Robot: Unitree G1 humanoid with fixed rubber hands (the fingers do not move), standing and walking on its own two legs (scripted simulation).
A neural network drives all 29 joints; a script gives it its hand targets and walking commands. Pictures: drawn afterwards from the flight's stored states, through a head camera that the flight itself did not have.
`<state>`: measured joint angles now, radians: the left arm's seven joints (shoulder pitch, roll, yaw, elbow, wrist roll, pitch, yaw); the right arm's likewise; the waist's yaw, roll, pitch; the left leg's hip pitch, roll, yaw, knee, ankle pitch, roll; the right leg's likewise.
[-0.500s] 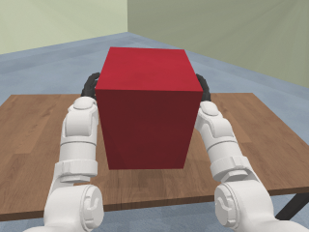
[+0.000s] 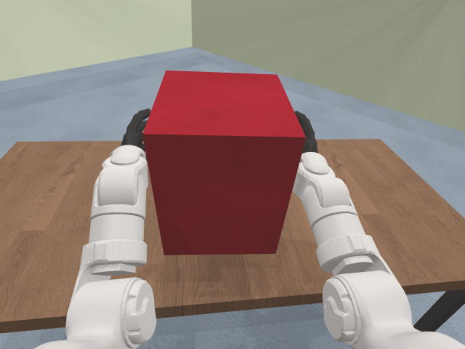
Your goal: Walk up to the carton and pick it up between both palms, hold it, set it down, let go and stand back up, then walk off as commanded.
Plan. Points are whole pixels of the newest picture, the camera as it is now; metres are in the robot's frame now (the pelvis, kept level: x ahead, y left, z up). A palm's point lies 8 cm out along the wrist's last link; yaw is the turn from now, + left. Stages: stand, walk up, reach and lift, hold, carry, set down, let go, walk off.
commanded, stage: hold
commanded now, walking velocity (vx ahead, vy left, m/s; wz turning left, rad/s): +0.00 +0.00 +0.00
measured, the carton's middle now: (221, 163) +0.38 +0.02 +0.18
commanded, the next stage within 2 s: set down in 0.50 s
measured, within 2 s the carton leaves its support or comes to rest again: neither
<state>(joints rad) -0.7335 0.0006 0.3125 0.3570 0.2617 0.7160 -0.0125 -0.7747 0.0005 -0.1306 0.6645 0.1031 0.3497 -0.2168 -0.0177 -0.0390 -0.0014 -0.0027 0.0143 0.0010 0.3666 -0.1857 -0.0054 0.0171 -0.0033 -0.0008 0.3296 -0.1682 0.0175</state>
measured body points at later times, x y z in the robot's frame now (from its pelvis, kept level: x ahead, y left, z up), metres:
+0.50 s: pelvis +0.00 +0.00 +0.00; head -0.07 +0.02 +0.44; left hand +0.38 +0.17 +0.21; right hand +0.39 -0.12 +0.21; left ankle +0.02 +0.12 -0.75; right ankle +0.02 -0.13 -0.75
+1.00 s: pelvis +0.00 +0.00 +0.00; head -0.04 +0.03 +0.45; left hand +0.39 +0.18 +0.20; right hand +0.40 -0.12 +0.22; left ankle +0.02 +0.12 -0.75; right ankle +0.02 -0.13 -0.75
